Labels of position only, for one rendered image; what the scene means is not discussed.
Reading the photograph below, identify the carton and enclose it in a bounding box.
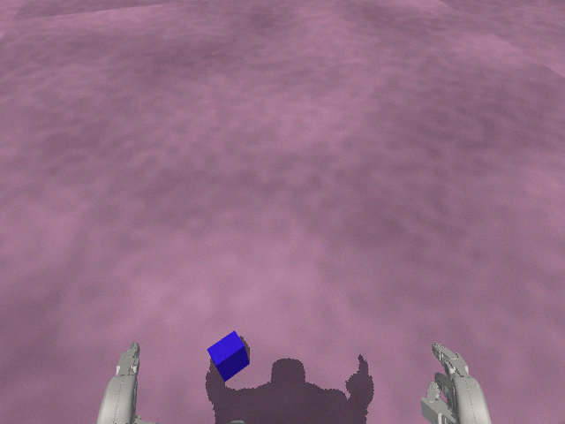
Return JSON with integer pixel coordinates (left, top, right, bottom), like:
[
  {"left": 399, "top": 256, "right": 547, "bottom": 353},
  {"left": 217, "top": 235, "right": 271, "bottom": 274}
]
[{"left": 207, "top": 330, "right": 250, "bottom": 382}]

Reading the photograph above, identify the right robot hand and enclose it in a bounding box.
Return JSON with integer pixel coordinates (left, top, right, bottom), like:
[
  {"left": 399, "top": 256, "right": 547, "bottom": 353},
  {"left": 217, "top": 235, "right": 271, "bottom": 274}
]
[{"left": 420, "top": 343, "right": 492, "bottom": 424}]

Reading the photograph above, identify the left robot hand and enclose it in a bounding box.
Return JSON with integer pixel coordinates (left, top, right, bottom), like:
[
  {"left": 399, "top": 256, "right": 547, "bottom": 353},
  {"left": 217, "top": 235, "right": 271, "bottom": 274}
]
[{"left": 96, "top": 343, "right": 159, "bottom": 424}]

